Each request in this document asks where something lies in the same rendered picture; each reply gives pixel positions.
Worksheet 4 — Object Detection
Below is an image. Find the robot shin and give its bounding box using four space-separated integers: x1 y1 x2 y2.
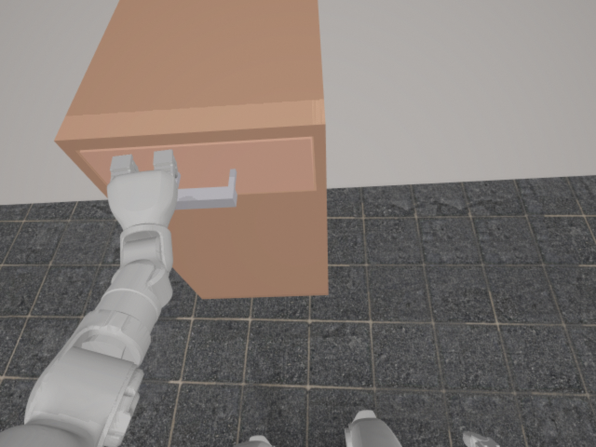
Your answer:
249 435 272 446
352 410 376 423

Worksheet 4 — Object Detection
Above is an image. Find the left robot forearm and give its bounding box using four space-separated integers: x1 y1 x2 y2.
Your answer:
24 223 173 425

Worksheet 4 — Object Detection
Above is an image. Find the handle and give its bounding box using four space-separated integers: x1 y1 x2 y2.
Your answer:
175 169 237 210

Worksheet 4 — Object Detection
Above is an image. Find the left robot upper arm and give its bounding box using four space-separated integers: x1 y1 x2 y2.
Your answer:
0 346 144 447

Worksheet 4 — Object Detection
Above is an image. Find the robot left hand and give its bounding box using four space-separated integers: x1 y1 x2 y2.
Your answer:
107 149 178 231

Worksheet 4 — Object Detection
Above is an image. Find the right robot shin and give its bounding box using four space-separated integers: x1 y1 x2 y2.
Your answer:
352 410 376 423

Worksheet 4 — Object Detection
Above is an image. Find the cabinet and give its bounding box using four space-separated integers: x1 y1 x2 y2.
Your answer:
54 0 329 299

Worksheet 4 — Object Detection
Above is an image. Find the left robot shin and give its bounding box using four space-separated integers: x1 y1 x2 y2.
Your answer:
249 435 272 446

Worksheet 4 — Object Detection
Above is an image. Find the drawer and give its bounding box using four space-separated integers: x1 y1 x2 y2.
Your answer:
80 137 314 193

